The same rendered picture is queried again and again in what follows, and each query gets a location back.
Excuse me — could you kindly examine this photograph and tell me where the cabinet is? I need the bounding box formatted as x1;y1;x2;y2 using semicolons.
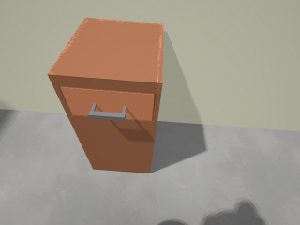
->
47;17;164;173

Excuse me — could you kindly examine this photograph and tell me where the drawer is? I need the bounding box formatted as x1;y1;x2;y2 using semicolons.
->
60;86;155;121

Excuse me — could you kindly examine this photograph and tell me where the handle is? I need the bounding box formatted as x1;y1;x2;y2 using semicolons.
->
88;103;127;121

